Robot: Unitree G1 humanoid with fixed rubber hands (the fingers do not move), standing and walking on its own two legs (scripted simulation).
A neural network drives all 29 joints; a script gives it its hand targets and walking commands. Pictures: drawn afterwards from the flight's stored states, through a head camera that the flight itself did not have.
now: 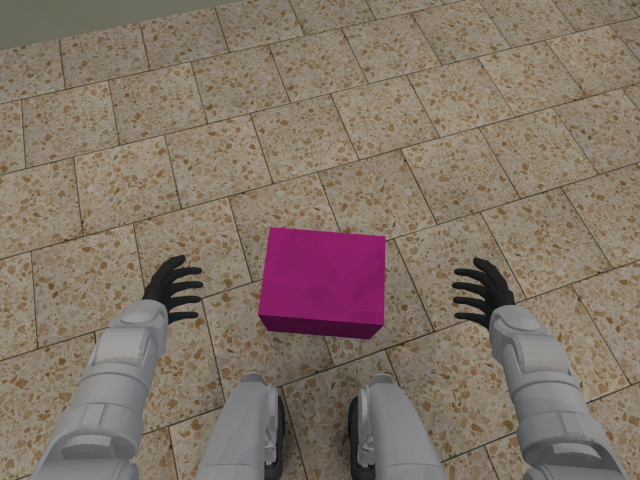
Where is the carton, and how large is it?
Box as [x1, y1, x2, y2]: [258, 227, 384, 338]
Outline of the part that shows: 270,227 258,309 258,315 268,330 370,338 383,325 384,236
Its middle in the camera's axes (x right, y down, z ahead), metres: +0.01 +0.12 +1.02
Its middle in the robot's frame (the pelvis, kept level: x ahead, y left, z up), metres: +0.49 -0.01 -0.57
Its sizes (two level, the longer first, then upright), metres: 0.285 0.217 0.230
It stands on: the floor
